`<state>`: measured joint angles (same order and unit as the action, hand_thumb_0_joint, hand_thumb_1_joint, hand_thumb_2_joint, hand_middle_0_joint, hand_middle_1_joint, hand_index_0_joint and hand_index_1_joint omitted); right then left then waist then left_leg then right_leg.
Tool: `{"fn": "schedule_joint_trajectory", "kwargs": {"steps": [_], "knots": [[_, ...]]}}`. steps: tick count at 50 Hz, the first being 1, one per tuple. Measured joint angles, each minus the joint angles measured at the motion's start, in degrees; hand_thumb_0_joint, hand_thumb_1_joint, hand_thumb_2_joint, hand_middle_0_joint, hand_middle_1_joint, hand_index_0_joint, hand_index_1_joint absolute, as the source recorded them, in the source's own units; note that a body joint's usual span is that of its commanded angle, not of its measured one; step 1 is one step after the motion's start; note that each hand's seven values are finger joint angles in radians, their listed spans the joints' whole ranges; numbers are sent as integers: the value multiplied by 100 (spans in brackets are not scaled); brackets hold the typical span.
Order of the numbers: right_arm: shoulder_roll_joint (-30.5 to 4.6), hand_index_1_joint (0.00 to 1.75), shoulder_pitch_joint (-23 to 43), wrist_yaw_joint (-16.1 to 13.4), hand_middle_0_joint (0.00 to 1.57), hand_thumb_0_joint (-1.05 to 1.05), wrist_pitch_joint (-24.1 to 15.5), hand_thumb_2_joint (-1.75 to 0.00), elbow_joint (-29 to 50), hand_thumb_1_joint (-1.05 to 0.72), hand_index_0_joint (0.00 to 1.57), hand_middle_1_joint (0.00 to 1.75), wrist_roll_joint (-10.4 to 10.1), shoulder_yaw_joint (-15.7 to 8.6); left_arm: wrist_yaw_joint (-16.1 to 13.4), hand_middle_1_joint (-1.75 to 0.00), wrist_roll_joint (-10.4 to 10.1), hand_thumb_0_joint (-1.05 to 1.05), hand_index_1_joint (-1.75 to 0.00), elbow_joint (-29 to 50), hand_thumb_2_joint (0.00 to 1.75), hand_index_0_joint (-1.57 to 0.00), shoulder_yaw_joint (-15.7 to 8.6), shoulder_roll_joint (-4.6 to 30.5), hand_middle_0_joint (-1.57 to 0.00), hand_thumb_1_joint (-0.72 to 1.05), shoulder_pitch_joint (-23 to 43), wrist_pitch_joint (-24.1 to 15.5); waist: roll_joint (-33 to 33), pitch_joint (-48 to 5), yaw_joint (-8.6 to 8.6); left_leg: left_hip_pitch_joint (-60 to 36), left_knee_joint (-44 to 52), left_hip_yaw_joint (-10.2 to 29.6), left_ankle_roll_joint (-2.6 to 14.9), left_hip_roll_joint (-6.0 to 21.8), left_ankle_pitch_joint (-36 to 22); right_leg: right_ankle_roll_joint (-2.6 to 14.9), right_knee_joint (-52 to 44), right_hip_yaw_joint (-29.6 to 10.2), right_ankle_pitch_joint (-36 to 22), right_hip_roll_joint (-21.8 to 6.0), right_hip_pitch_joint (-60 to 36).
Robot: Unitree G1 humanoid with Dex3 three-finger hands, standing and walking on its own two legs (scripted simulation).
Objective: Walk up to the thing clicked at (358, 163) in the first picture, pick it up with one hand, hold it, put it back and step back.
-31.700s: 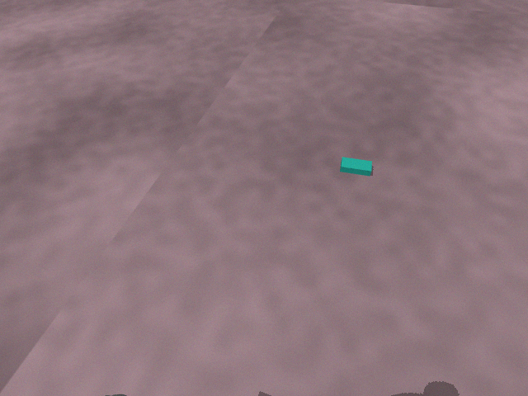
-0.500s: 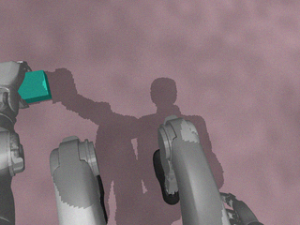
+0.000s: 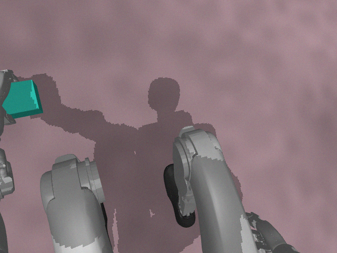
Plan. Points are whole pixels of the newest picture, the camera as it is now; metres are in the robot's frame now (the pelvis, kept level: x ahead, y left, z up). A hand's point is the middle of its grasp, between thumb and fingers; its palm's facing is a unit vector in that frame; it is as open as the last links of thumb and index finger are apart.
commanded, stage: rest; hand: left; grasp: from above
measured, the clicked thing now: (0, 103) +0.46 +0.32 -0.23
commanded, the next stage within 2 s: open in 1.26 s
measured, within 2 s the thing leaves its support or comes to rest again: rests again in 1.12 s
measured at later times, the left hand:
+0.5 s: hand (11, 102) +0.47 +0.30 -0.24, palm faces -0.46 -0.13 -0.88, open 10.2 cm
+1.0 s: hand (13, 104) +0.46 +0.30 -0.26, palm faces -0.45 -0.13 -0.88, open 10.2 cm
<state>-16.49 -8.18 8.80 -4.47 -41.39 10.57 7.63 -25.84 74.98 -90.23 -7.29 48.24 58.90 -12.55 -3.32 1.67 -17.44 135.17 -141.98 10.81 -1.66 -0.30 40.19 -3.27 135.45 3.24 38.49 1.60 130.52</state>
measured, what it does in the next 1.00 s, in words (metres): stands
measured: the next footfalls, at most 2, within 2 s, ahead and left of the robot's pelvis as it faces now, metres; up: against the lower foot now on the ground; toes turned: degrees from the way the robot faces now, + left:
none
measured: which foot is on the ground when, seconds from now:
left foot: down 0.00-1.00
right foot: down 0.00-1.00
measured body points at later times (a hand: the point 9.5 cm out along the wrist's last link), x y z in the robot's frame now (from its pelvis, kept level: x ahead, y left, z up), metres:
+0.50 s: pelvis +0.00 +0.00 -0.01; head +0.28 +0.10 +0.33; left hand +0.49 +0.30 -0.19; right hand +0.04 -0.26 -0.08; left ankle +0.07 +0.13 -0.28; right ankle +0.11 -0.13 -0.28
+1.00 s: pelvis +0.00 +0.01 -0.01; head +0.28 +0.12 +0.32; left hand +0.48 +0.30 -0.21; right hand +0.04 -0.25 -0.07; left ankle +0.07 +0.13 -0.28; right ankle +0.10 -0.13 -0.28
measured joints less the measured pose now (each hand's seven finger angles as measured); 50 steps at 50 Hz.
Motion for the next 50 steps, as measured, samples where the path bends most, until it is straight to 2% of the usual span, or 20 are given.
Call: {"fn": "schedule_joint_trajectory", "kwargs": {"steps": [8,17,21,28,33,38,50], "knots": [[-17,30,7,92,20,0,-117,-89,-18,-90,20,30,116,126,-293,-50,24,-1,-46,-263,45,-73,-63,155,-69,-1,93,79,-27,109,-103,84,-152,55,12,14,53,-39,98,31,12,40,74],[-48,30,68,174,20,0,-272,-89,35,-89,20,30,223,356,-412,-50,-82,-1,-46,-524,45,-73,-108,329,-69,-1,175,112,-86,296,-231,68,-243,158,-9,34,120,-63,121,108,18,77,57],[-84,30,97,198,20,0,-315,-89,90,-89,20,30,268,452,-488,-50,-68,-1,-46,-565,45,-73,-193,427,-69,-1,164,60,-137,366,-278,41,-274,216,-29,39,148,-64,122,154,17,91,31],[-173,30,191,242,20,0,-409,-89,142,-89,20,30,350,549,-631,-49,-56,-1,-45,-683,46,-74,-198,599,-70,-2,188,27,-234,463,-339,15,-346,300,-38,49,174,-88,131,217,-2,122,-7],[-212,30,252,287,20,0,-469,-89,129,-90,20,30,398,604,-687,-49,-54,-1,-45,-751,46,-74,-74,644,-70,-2,200,56,-287,516,-351,-12,-379,326,-21,58,187,-90,128,240,-9,138,-50],[-253,30,279,341,20,0,-558,-89,193,-90,20,30,417,692,-751,-49,-108,-1,-45,-837,46,-74,-100,731,-70,-2,228,49,-336,584,-382,-24,-418,361,3,59,178,-90,121,271,-28,151,-95],[-256,30,310,445,20,0,-699,-90,233,-90,20,30,462,844,-877,-50,-106,-1,-46,-957,45,-73,50,828,-69,-1,263,54,-409,651,-417,-26,-468,403,79,69,170,-69,78,320,-53,176,-172]]}}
